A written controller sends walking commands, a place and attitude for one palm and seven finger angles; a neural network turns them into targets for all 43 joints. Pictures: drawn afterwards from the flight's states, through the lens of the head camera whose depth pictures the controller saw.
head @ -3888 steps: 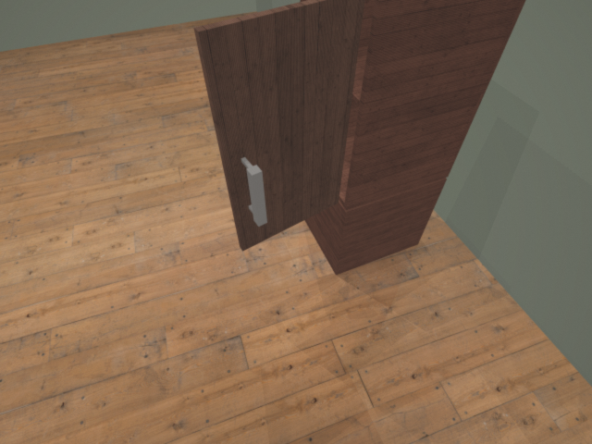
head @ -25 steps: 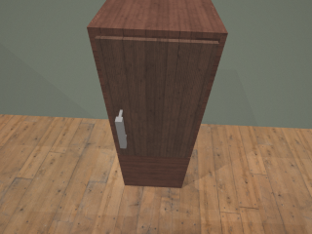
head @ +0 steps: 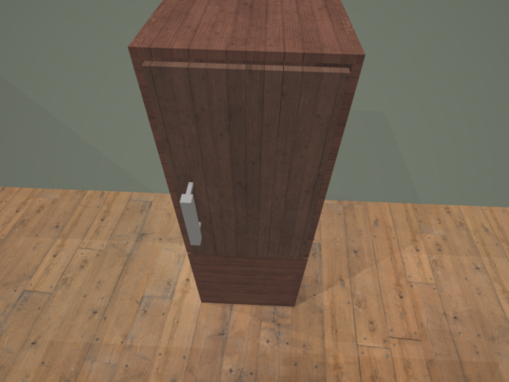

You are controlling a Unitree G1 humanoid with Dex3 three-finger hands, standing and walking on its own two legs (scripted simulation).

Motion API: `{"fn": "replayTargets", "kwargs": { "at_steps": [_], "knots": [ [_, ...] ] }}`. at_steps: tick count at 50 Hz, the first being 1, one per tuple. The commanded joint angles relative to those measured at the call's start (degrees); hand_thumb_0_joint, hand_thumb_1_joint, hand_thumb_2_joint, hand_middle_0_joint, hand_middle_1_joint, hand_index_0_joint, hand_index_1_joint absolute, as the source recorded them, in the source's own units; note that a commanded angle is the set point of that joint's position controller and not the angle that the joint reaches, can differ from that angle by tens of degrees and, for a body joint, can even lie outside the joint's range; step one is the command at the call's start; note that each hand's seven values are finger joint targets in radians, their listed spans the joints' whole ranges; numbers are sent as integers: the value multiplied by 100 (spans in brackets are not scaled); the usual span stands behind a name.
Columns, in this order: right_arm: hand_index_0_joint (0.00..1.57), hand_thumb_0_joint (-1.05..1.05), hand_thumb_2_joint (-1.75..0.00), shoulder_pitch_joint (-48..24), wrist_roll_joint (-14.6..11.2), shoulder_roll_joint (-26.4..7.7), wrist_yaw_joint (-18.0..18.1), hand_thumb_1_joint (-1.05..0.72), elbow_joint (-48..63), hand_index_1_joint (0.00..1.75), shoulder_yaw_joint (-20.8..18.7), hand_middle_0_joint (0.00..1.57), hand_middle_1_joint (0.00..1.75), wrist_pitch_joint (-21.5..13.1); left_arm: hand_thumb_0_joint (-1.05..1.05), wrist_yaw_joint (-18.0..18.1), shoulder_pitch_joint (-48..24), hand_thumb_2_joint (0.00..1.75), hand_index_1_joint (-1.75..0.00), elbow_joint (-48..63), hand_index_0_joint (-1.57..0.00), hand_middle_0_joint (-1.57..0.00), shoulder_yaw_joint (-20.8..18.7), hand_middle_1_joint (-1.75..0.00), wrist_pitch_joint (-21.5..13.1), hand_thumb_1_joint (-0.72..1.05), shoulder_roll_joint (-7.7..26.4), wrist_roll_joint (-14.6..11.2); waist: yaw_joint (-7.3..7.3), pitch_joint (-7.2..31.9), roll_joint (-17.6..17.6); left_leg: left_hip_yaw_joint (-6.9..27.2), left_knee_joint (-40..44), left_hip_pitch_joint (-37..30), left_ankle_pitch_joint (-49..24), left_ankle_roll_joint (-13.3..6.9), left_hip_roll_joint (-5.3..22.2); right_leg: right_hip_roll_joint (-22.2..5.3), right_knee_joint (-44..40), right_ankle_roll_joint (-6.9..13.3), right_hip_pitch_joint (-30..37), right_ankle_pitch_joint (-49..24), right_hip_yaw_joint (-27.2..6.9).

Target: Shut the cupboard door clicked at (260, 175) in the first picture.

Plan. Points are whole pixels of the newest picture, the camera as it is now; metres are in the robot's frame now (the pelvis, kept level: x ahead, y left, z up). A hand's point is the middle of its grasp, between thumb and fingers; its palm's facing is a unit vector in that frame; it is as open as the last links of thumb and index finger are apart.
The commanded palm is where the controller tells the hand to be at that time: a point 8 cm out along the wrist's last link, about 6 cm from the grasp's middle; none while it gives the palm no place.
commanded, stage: shuffle to correct the standing spot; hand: left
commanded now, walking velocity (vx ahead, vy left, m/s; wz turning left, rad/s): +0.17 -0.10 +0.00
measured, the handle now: (193, 214) +0.50 +0.17 -0.12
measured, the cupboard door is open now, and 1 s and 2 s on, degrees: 0 0 0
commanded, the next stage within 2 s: come to a stop and stand still in 0.06 s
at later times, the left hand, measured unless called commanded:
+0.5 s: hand out of the picture +0.02 +0.14 -0.18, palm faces +0.02 -0.99 -0.17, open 7.3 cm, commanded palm none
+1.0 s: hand out of the picture +0.03 +0.18 -0.17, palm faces -0.02 -0.97 -0.26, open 7.4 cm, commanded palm none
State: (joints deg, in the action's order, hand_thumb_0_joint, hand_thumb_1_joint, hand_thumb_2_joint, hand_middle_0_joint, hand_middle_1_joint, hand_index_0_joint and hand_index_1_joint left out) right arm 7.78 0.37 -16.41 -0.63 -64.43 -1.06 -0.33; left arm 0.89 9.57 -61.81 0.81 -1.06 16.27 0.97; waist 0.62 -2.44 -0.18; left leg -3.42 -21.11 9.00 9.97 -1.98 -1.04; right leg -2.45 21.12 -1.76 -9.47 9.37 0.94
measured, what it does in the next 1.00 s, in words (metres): stands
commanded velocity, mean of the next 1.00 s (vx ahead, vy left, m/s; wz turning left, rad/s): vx -0.01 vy -0.01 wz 0.00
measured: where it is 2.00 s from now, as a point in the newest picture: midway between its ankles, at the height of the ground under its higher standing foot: outside the picture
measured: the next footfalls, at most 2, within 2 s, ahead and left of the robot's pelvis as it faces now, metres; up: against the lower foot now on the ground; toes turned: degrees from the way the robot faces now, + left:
none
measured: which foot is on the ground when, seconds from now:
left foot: down 0.00-1.00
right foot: down 0.00-1.00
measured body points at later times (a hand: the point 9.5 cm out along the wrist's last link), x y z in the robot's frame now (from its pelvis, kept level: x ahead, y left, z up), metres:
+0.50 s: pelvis +0.04 -0.01 +0.00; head +0.06 -0.01 +0.45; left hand +0.02 +0.19 -0.17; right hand +0.03 -0.23 -0.17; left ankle +0.02 +0.09 -0.75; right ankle +0.02 -0.14 -0.75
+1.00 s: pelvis +0.00 -0.01 -0.01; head +0.00 -0.03 +0.44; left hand +0.03 +0.23 -0.15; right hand +0.02 -0.24 -0.17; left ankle +0.02 +0.09 -0.75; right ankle +0.02 -0.14 -0.75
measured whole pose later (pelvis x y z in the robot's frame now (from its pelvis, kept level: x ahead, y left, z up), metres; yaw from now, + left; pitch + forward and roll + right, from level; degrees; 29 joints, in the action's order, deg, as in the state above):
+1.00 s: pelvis +0.00 -0.01 -0.01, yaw -1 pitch -1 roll +1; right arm 16.8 0.9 -11.0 0.3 -58.8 0.3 -0.2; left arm 1.4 16.8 -59.6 1.2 -0.3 10.6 0.9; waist 0.5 -0.3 -1.8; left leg -4.2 -26.7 12.3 13.2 -1.2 -0.5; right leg -2.1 29.4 -0.6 -14.4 13.9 0.0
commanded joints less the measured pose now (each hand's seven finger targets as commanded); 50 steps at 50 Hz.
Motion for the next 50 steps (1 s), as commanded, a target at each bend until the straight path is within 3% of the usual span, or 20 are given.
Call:
{"fn": "replayTargets", "kwargs": {
  "at_steps": [1, 2, 6, 8, 9, 11, 14, 16, 17, 22, 27, 28, 29, 30, 31, 32, 33, 36, 40, 50],
  "knots": [
    [20, 0, -90, 24, 36, -570, 58, -90, 175, 30, -25, 20, 30, -91, 0, 72, 160, 90, -30, 137, -20, -20, -109, -30, -42, 90, 542, -23, -27, 318, 64, 707, 582, -47, 174, 167, 768, -502, -445, 140, 87, 129, -436],
    [20, 0, -90, 148, 45, -346, 61, -90, 124, 30, 14, 20, 30, -61, 0, 84, 291, 90, -30, 76, -20, -20, -68, -30, -8, 90, 337, -20, -25, 260, 55, 686, 588, -55, 313, 187, 773, -468, -434, 117, 39, 228, -419],
    [20, 0, -90, 307, 63, -376, 70, -90, 85, 30, -6, 20, 30, 7, 0, 58, 517, 90, -30, 16, -20, -20, -90, -30, 58, 90, 290, 11, -39, -186, 66, 735, 641, 249, 1386, 159, 805, -352, -239, 151, -265, 962, -356],
    [20, 0, -90, 386, 61, -349, 81, -90, 81, 30, -36, 20, 30, -5, 0, 40, 638, 90, -30, 8, -20, -20, -109, -30, 52, 90, 241, 24, -40, -291, -54, 786, 610, 317, 1527, 97, 856, -288, -93, 184, -345, 973, -320],
    [20, 0, -90, 410, 53, -309, 90, -90, 75, 30, -30, 20, 30, -15, 0, 43, 685, 90, -30, 7, -20, -20, -107, -30, 45, 90, 185, 22, -65, -399, -51, 778, 576, 392, 1366, 84, 844, -288, -58, 190, -356, 796, -327],
    [20, 0, -90, 474, 21, -143, 120, -90, 45, 30, 7, 20, 30, -61, 0, 80, 838, 90, -30, -42, -20, -20, -92, -30, -5, 90, 88, 4, -91, -280, 26, 585, 254, 257, 165, 101, 754, -364, -92, 198, -172, -40, -414],
    [20, 0, -90, 642, -10, -12, 200, -90, -78, 30, 41, 20, 30, -130, 0, 150, 980, 90, -30, -108, -20, -20, -78, -30, -90, 90, 37, -45, -58, 108, 99, 469, 54, -156, -1561, 158, 748, -471, -44, 191, 236, -1866, -376],
    [20, 0, -90, 714, -34, -12, 247, -90, -88, 30, -2, 20, 30, -142, 0, 195, 1059, 90, -30, -96, -20, -20, -114, -30, -100, 90, 46, -56, -63, 307, 38, 448, -20, -355, -2071, 160, 768, -520, 68, 218, 393, -2414, -349],
    [20, 0, -90, 748, -47, 64, 262, -90, -85, 30, -22, 20, 30, -131, 0, 218, 1084, 90, -30, -59, -20, -20, -130, -30, -79, 90, 14, -46, -62, 198, 29, 424, -41, -334, -2251, 163, 769, -519, 125, 222, 350, -2564, -341],
    [20, 0, -90, 922, -39, 211, 295, -90, 24, 30, -136, 20, 30, -41, 0, 274, 1215, 90, -30, 95, -20, -20, -224, -30, 9, 90, -128, -21, -57, 361, 110, 351, -318, -368, -2231, 146, 778, -519, 397, 266, 215, -2407, -366],
    [20, 0, -90, 907, -32, 317, 269, -90, 111, 30, -170, 20, 30, -6, 0, 251, 1143, 90, -30, 182, -20, -20, -230, -30, 27, 90, -245, -5, -41, 358, 193, 362, -304, -203, -1272, 129, 744, -489, 304, 286, 33, -1636, -451],
    [20, 0, -90, 576, -77, 68, 243, -90, 592, 30, -139, 20, 30, -107, 0, 417, 1371, 90, -30, 56, -20, -20, -258, -30, -52, 90, -19, 51, -117, 420, 256, 257, -1320, 31, -1913, 234, 858, -694, 434, 249, -28, -3357, -568],
    [20, 0, -90, 890, -29, 304, 196, -90, 739, 30, -111, 20, 30, -71, 0, 364, 1179, 90, -30, 344, -20, -20, -281, -30, -103, 90, 130, 0, 47, 707, 233, 324, -965, 349, 210, 186, 520, -828, 473, 447, 173, -1924, -739],
    [20, 0, -90, 916, -16, 363, 184, -90, 770, 30, -82, 20, 30, -61, 0, 312, 966, 90, -30, 421, -20, -20, -230, -30, -77, 90, 27, 1, 73, 514, 104, 354, -687, 344, 496, 164, 495, -693, 466, 521, -242, -515, -694],
    [20, 0, -90, 1035, 10, 318, 174, -90, 805, 30, -62, 20, 30, -82, 0, 270, 902, 90, -30, 485, -20, -20, -210, -30, -53, 90, -75, 4, 95, 283, -307, 519, -518, 386, 175, 83, 617, -459, 546, 506, -535, 171, -562],
    [20, 0, -90, 1040, 54, 304, 161, -90, 828, 30, -43, 20, 30, -135, 0, 244, 896, 90, -30, 493, -20, -20, -192, -30, -30, 90, -104, 13, 8, 93, -959, 672, -316, 546, -261, -12, 760, -276, 677, 463, -533, 353, -360],
    [20, 0, -90, 965, 45, 233, 175, -90, 898, 30, -20, 20, 30, -129, 0, 217, 966, 90, -30, 483, -20, -20, -173, -30, 2, 90, -107, 7, -60, -30, -985, 805, -131, 701, -122, -88, 823, -129, 668, 413, -457, 630, -260],
    [20, 0, -90, 886, 32, 70, 170, -90, 1044, 30, -23, 20, 30, -98, 0, 152, 920, 90, -30, 469, -20, -20, -114, -30, 37, 90, -137, 13, -78, -424, -118, 864, 177, 1017, 1037, -96, 726, -114, 436, 390, -574, 955, -338],
    [20, 0, -90, 912, 61, -45, 129, -90, 1018, 30, -16, 20, 30, -73, 0, 102, 866, 90, -30, 518, -20, -20, -100, -30, 41, 90, -15, 21, -79, -638, 73, 830, 426, 1103, 1666, -64, 630, -148, 223, 383, -795, 1436, -478],
    [20, 0, -90, 1076, 51, -10, 131, -90, 765, 30, 58, 20, 30, -125, 0, 69, 832, 90, -30, 439, -20, -20, -102, -30, -18, 90, 83, -12, -49, -268, 203, 618, 263, 660, 966, -10, 579, -285, 21, 389, -743, 1209, -625]
  ]
}}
